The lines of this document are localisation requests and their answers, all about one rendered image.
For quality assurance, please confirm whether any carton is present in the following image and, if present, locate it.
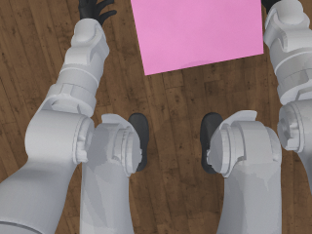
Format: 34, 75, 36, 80
131, 0, 264, 76

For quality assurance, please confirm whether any robot left forearm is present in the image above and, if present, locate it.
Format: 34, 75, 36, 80
24, 19, 110, 155

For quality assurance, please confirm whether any right robot hand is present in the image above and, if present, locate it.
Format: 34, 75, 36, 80
260, 0, 282, 15

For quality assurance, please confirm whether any left robot shin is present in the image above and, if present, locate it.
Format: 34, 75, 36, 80
82, 113, 142, 167

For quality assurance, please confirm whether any robot right forearm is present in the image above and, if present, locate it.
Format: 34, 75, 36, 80
263, 0, 312, 105

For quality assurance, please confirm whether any robot right upper arm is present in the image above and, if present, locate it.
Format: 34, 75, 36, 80
277, 98, 312, 196

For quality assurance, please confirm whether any robot shin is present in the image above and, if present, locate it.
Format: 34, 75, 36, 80
82, 113, 142, 167
207, 110, 282, 172

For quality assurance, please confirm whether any left robot hand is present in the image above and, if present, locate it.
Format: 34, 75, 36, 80
78, 0, 117, 26

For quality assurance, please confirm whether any robot left upper arm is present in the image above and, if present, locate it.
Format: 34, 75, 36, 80
0, 109, 96, 234

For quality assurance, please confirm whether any right robot shin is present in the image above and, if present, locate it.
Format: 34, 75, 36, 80
207, 110, 282, 172

